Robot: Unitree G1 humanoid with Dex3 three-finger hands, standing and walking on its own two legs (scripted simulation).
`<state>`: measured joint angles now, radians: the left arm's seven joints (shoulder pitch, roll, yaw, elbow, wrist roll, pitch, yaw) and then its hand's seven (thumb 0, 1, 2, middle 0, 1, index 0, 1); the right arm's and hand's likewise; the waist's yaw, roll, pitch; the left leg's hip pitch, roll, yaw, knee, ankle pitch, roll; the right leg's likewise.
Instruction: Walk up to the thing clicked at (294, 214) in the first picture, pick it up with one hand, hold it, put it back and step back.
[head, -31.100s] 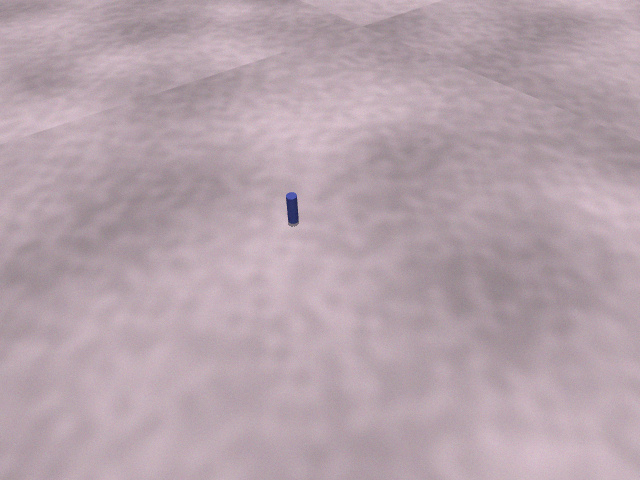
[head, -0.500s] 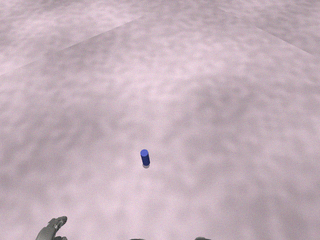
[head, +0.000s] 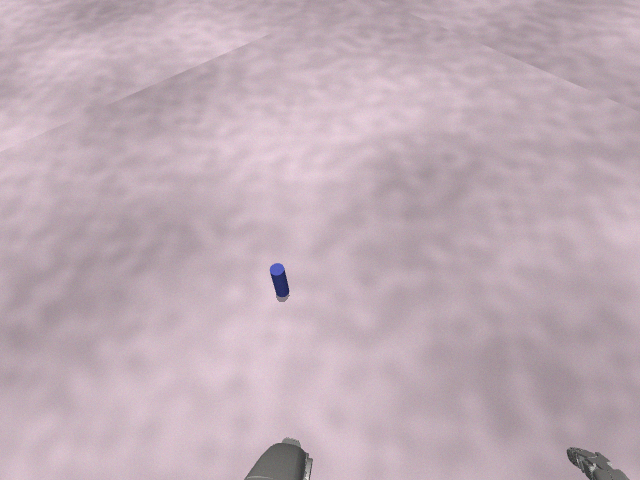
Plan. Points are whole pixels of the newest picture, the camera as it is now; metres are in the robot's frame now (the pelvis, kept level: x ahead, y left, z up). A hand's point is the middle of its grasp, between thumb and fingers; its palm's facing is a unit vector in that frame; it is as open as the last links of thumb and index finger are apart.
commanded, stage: step back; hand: left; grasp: from the side
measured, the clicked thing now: (279, 280) +0.77 +0.23 -0.68
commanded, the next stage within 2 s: stand in 1.76 s
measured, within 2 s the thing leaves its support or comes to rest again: neither
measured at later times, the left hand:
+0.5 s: hand out of the picture -0.08 +0.25 -0.14, palm faces +0.01 -0.92 -0.40, open 7.4 cm
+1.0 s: hand out of the picture -0.26 +0.25 -0.13, palm faces +0.11 -0.89 -0.43, open 7.4 cm
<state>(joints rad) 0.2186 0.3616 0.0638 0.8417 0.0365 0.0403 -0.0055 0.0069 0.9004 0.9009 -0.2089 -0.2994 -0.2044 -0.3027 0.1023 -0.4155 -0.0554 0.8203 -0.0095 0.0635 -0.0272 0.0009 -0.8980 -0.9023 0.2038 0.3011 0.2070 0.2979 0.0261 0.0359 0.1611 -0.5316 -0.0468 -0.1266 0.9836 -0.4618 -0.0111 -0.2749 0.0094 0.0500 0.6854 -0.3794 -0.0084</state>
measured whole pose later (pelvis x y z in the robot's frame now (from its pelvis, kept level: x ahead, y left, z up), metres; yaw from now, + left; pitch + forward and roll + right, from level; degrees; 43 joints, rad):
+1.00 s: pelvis -0.29 -0.05 +0.01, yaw +7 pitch -3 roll +1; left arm 0.24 0.41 0.07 0.94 0.03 0.02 -0.01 0.01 0.90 0.90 -0.21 -0.30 -0.20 -0.30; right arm 0.25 -0.37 -0.05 0.98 -0.04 0.01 0.02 0.00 -0.90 -0.90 0.20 0.30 0.21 0.30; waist 0.01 0.00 0.05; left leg -0.21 -0.02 -0.02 0.57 -0.33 0.03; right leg -0.37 -0.03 -0.01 0.79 -0.45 -0.02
